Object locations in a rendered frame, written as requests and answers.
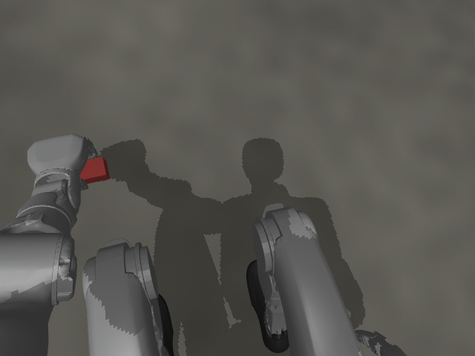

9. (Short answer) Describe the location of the right robot foot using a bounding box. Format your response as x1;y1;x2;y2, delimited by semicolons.
246;260;289;353

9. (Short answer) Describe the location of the right robot hand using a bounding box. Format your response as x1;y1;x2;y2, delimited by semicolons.
355;330;407;356

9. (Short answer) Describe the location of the left robot foot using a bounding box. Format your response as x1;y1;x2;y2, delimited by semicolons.
157;294;174;356

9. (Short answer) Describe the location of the left robot hand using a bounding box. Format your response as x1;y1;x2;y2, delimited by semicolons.
27;133;98;191

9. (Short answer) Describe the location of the small box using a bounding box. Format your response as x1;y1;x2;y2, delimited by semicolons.
79;157;110;184

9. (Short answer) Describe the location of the left robot arm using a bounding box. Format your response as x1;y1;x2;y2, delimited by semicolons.
0;168;81;356

